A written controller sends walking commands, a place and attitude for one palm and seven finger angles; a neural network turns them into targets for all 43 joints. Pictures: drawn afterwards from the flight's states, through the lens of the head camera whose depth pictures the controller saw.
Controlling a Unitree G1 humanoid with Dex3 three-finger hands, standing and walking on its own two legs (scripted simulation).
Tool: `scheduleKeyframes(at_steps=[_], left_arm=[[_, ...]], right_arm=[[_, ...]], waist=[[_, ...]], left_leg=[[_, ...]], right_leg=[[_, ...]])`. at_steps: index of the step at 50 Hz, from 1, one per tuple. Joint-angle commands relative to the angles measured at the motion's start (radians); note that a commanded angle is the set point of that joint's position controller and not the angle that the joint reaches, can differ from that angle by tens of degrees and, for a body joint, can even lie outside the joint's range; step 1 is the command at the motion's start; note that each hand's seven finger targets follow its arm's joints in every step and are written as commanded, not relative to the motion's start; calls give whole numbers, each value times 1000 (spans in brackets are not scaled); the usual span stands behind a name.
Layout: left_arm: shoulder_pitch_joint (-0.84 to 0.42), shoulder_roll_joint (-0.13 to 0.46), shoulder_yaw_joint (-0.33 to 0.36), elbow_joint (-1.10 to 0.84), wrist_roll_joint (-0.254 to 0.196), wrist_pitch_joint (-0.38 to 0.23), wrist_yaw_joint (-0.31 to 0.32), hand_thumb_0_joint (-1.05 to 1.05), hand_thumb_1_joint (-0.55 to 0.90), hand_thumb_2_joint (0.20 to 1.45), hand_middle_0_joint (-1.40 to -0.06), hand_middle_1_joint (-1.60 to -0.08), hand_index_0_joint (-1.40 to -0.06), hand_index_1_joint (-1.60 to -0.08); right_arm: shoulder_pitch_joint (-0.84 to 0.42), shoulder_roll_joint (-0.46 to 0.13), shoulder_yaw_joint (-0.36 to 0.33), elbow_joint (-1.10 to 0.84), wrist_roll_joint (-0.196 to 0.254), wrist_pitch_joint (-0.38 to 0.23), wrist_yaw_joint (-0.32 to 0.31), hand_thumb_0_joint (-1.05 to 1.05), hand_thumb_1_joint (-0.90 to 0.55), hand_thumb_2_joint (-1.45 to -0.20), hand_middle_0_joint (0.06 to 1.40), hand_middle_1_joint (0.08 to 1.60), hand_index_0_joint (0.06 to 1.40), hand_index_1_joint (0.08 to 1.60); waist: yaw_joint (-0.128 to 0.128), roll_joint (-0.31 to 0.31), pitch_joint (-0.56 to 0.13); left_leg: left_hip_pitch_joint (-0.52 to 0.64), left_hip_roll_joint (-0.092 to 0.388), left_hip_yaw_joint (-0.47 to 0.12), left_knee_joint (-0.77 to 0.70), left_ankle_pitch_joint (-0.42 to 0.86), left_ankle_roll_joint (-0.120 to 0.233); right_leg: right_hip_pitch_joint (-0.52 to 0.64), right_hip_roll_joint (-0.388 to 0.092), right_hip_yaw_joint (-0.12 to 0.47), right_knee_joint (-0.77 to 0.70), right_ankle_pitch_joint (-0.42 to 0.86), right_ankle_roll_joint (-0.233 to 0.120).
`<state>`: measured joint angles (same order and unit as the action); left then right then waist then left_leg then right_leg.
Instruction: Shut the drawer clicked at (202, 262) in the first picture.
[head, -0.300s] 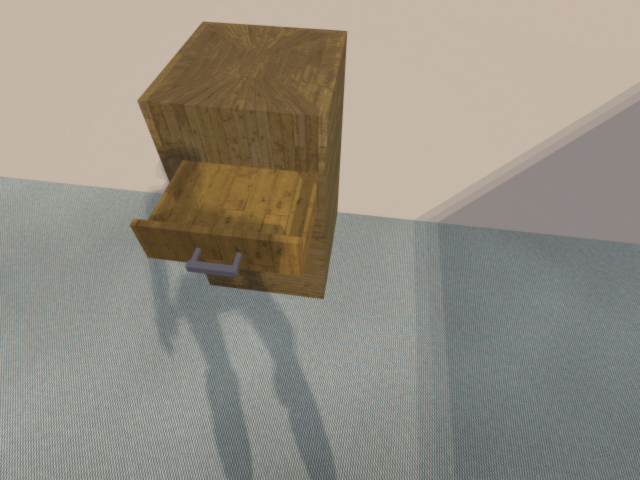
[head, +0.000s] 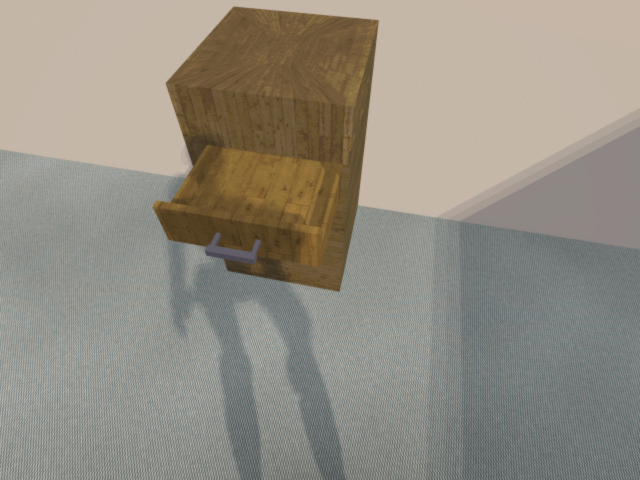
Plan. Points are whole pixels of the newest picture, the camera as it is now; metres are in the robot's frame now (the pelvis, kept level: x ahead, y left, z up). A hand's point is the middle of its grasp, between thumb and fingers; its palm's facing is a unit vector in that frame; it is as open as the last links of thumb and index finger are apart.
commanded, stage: turn or walk to find it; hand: left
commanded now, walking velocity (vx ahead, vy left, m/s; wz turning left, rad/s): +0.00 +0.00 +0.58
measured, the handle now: (234, 247) +0.61 +0.22 -0.23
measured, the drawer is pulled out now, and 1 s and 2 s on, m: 0.23 0.23 0.23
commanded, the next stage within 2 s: stand and wait in 0.28 s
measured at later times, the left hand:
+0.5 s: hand out of the picture +0.03 +0.17 -0.16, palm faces +0.21 -0.93 -0.28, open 7.4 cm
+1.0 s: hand out of the picture -0.03 +0.13 -0.17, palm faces +0.24 -0.96 -0.18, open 7.4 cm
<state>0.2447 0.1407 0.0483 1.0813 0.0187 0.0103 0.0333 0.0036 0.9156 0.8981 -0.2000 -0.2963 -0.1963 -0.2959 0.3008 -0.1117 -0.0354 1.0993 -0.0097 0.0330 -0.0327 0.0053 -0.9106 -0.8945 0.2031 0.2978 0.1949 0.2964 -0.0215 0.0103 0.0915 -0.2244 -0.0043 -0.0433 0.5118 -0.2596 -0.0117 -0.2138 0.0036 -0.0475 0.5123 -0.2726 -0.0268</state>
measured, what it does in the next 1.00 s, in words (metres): steps on the spot: right foot, then left foot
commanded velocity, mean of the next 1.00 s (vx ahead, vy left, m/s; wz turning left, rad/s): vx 0.00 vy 0.00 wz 0.12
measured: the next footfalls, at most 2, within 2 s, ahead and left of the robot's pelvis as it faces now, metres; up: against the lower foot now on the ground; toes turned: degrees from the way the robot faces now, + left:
right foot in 0.36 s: +0.05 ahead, -0.13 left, +0.00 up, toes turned +10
left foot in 0.62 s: +0.02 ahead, +0.12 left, +0.00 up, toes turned +11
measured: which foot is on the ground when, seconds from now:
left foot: down 0.00-0.36, up 0.38-0.60, down 0.62-1.00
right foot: down 0.00-0.12, up 0.14-0.34, down 0.36-1.00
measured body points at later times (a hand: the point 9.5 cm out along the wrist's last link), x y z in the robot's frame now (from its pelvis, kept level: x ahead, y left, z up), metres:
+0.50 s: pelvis -0.01 -0.04 +0.00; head +0.04 -0.05 +0.45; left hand +0.01 +0.22 -0.13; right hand +0.09 -0.27 -0.16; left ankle -0.03 +0.11 -0.69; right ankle +0.01 -0.13 -0.74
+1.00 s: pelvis +0.01 -0.03 +0.01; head +0.04 -0.03 +0.46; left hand -0.04 +0.18 -0.15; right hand +0.08 -0.25 -0.15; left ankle -0.02 +0.12 -0.74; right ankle +0.01 -0.13 -0.74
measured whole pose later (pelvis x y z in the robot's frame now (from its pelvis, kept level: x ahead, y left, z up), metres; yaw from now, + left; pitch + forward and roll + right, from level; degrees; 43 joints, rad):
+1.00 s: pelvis +0.01 -0.03 +0.01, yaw +12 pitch -2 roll +0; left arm 0.24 0.14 0.02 1.14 0.02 0.00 0.02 0.00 0.91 0.90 -0.20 -0.30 -0.20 -0.30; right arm 0.21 -0.15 -0.02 1.11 -0.01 0.01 -0.04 0.00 -0.94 -0.89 0.20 0.30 0.20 0.30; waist 0.01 0.00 0.10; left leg -0.16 0.04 -0.03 0.40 -0.22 -0.05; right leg -0.13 0.02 -0.03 0.41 -0.25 -0.03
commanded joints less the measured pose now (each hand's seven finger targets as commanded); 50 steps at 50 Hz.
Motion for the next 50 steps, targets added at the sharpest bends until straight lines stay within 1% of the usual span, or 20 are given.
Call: scheduleKeyframes(at_steps=[1, 3, 4, 6, 7, 9, 12, 16, 18, 19, 20, 22, 26, 28, 30, 31, 32, 35, 39, 50], left_arm=[[44, 171, 51, -73, 3, -1, 12, 0, 900, 900, -200, -300, -200, -300], [3, 175, 59, -102, 8, 0, 12, 0, 900, 900, -200, -300, -200, -300], [-1, 166, 61, -115, 7, 5, 9, 0, 900, 900, -200, -300, -200, -300], [-48, 129, 54, -149, -1, 12, 5, 0, 900, 900, -200, -300, -200, -300], [-74, 130, 51, -168, 1, 13, 6, 0, 900, 900, -200, -300, -200, -300], [-60, 123, 51, -173, -3, 4, 0, 0, 900, 900, -200, -300, -200, -300], [-67, 118, 43, -190, -8, 4, -7, 0, 900, 900, -200, -300, -200, -300], [66, 137, 48, -166, -7, -3, -3, 0, 900, 900, -200, -300, -200, -300], [75, 261, 64, -163, 10, -7, 10, 0, 900, 900, -200, -300, -200, -300], [25, 273, 56, -181, 13, -1, 2, 0, 900, 900, -200, -300, -200, -300], [10, 236, 58, -185, 13, -10, 9, 0, 900, 900, -200, -300, -200, -300], [-26, 194, 51, -183, 12, -17, 8, 0, 900, 900, -200, -300, -200, -300], [34, 203, 47, -139, 9, -21, 4, 0, 900, 900, -200, -300, -200, -300], [30, 187, 37, -116, -4, -20, 2, 0, 900, 900, -200, -300, -200, -300], [66, 132, 20, -109, -7, -19, 0, 0, 900, 900, -200, -300, -200, -300], [52, 103, 13, -107, -3, -14, 6, 0, 900, 900, -200, -300, -200, -300], [59, 102, 11, -100, -1, -15, 4, 0, 900, 900, -200, -300, -200, -300], [39, 139, 12, -51, -6, -15, -2, 0, 900, 900, -200, -300, -200, -300], [44, 127, 2, -7, -8, -21, 0, 0, 900, 900, -200, -300, -200, -300], [53, 117, -6, 33, -10, -21, 1, 0, 900, 900, -200, -300, -200, -300]], right_arm=[[38, -83, -33, -67, -1, 1, 1, 0, -900, -900, 200, 300, 200, 300], [58, -91, -38, -72, -3, 0, 8, 0, -900, -900, 200, 300, 200, 300], [65, -112, -40, -75, -7, -4, 11, 0, -900, -900, 200, 300, 200, 300], [124, -179, -49, -85, -31, -12, 1, 0, -900, -900, 200, 300, 200, 300], [143, -203, -46, -86, -30, -13, -7, 0, -900, -900, 200, 300, 200, 300], [68, -211, -44, -119, -25, -20, -14, 0, -900, -900, 200, 300, 200, 300], [29, -229, -49, -144, -27, -17, -14, 0, -900, -900, 200, 300, 200, 300], [-33, -217, -54, -183, -13, -6, -11, 0, -900, -900, 200, 300, 200, 300], [-20, -136, -46, -210, -2, -4, 1, 0, -900, -900, 200, 300, 200, 300], [-29, -155, -57, -212, -10, 0, 13, 0, -900, -900, 200, 300, 200, 300], [-45, -141, -60, -215, -7, 6, 12, 0, -900, -900, 200, 300, 200, 300], [-47, -141, -55, -191, -4, 0, 16, 0, -900, -900, 200, 300, 200, 300], [-79, -93, -34, -167, 3, -14, 16, 0, -900, -900, 200, 300, 200, 300], [-43, -97, -24, -133, 4, -25, 12, 0, -900, -900, 200, 300, 200, 300], [-41, -181, -33, -117, -6, -43, 5, 0, -900, -900, 200, 300, 200, 300], [-37, -202, -31, -112, -12, -35, 0, 0, -900, -900, 200, 300, 200, 300], [-51, -191, -28, -108, -11, -31, -4, 0, -900, -900, 200, 300, 200, 300], [-72, -150, -15, -77, -1, -35, -8, 0, -900, -900, 200, 300, 200, 300], [-47, -132, -10, -49, 2, -35, -12, 0, -900, -900, 200, 300, 200, 300], [-2, -122, 5, -1, -1, -37, -15, 0, -900, -900, 200, 300, 200, 300]], waist=[[7, -134, -15], [-11, -87, -20], [-11, 23, -15], [-45, 266, 19], [-45, 220, 5], [-1, 144, -47], [2, 161, -88], [59, 93, -129], [58, -247, -49], [46, -186, -42], [36, -211, -66], [17, -199, -37], [31, -142, -39], [12, -143, -67], [25, 57, -94], [17, 63, -51], [23, -14, -28], [16, 87, -75], [10, -12, -72], [21, -14, -17]], left_leg=[[-35, 12, 18, 117, -33, 23], [8, 38, -2, 44, -21, 26], [10, 81, -84, -38, 67, 48], [8, 280, -492, -247, 203, 177], [7, 299, -529, -264, 255, 218], [45, 251, -446, -215, 268, 213], [52, 200, -389, -198, 297, 188], [-89, 89, -281, -99, 152, 107], [-298, -85, -45, 198, -199, 4], [-246, -56, -39, 369, -299, 5], [-266, -38, -51, 466, -279, 10], [-265, 4, -31, 499, -229, 5], [-106, 3, 54, 136, -145, -3], [61, 0, 46, -80, 53, 4], [168, 167, -124, -105, 343, 68], [71, 200, -127, -105, 303, 89], [38, 168, -85, -71, 250, 65], [105, 99, -25, -81, 244, 23], [120, 93, -6, -98, 238, 19], [99, 96, -4, -161, 194, 16]], right_leg=[[-60, -255, 149, -157, 21, -101], [-98, -256, 118, -88, 25, -90], [-124, -194, 54, 1, -21, -52], [-247, -15, -32, 338, -240, 28], [-285, -27, 53, 458, -282, 23], [-290, -43, 90, 486, -221, 33], [-220, -19, 62, 361, -216, 50], [90, 11, 23, -80, -10, 50], [139, -347, 411, -282, -47, -90], [29, -391, 405, -283, -69, -153], [21, -361, 437, -258, 9, -173], [46, -302, 314, -191, 244, -179], [93, -230, 198, -119, 497, -139], [37, -180, 161, -82, 404, -74], [-74, -75, 100, -20, 135, 3], [-41, -57, 86, -69, 1, 10], [-36, -56, 104, -125, 25, 4], [3, -88, 115, -123, 160, -9], [35, -95, 103, -154, 225, -9], [47, -82, 97, -207, 135, -11]])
